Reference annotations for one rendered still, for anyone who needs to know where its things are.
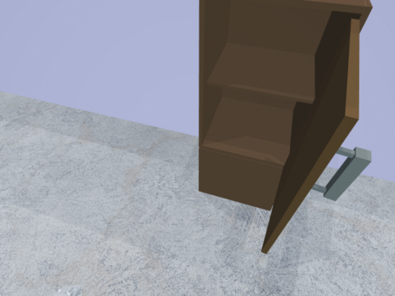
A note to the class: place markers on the handle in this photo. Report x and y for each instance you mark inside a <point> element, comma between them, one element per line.
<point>358,159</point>

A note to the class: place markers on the cupboard door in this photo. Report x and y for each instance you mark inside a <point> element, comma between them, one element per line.
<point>332,116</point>

